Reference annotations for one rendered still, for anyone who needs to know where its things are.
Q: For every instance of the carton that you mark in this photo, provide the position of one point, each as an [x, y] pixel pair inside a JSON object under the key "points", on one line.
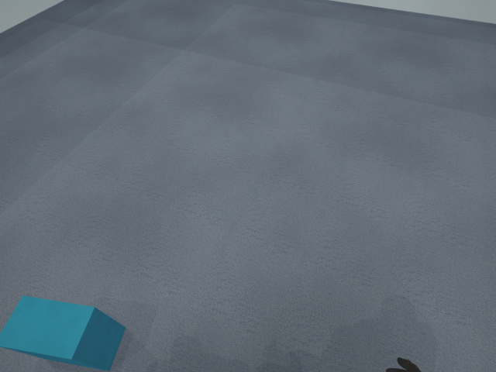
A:
{"points": [[69, 333]]}

